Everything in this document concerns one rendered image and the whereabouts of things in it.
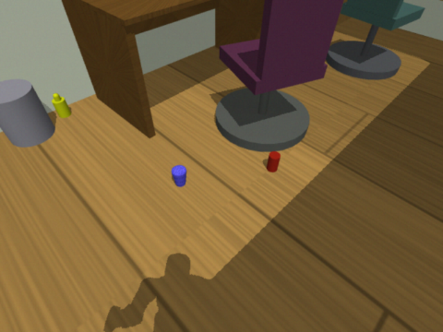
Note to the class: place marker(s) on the office chair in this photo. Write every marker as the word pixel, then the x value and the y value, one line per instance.
pixel 292 49
pixel 366 60

